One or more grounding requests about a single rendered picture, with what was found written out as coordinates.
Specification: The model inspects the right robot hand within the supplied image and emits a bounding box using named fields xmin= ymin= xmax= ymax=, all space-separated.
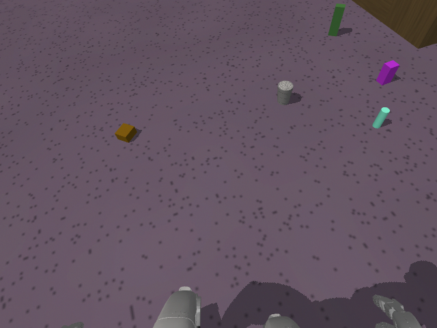
xmin=373 ymin=295 xmax=422 ymax=328

